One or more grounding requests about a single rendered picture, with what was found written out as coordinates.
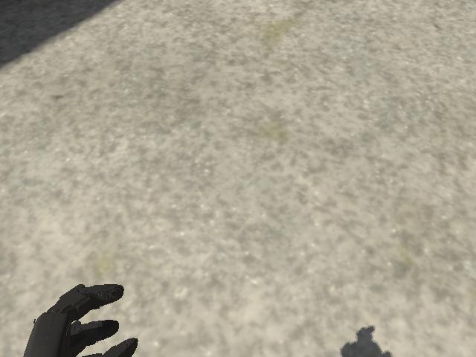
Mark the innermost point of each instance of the robot left hand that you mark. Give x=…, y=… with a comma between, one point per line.
x=53, y=335

